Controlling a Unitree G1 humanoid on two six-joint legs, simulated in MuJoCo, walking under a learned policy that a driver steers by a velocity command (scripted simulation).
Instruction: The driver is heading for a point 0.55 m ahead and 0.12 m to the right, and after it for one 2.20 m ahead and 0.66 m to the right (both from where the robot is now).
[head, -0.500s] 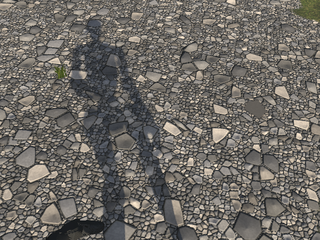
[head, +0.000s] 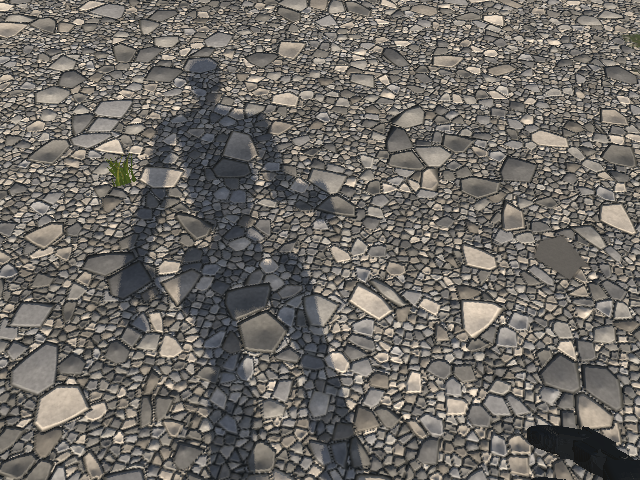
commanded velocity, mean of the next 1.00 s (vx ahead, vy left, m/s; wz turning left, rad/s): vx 0.44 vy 0.00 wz -0.24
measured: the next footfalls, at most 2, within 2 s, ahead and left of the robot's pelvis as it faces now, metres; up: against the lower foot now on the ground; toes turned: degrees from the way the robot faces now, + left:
right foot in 0.46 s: +0.24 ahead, -0.25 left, +0.00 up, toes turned -29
left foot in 0.98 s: +0.53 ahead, -0.17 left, +0.00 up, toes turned -6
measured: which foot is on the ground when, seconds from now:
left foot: down 0.00-0.46, up 0.48-0.96, down 0.98-1.00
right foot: up 0.00-0.44, down 0.46-1.00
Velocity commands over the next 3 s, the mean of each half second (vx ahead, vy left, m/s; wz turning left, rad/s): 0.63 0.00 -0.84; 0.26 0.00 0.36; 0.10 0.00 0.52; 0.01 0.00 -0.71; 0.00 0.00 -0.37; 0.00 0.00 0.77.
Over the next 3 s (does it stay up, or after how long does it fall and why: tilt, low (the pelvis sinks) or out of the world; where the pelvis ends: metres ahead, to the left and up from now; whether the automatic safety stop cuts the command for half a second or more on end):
stays up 0.60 -0.36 0.02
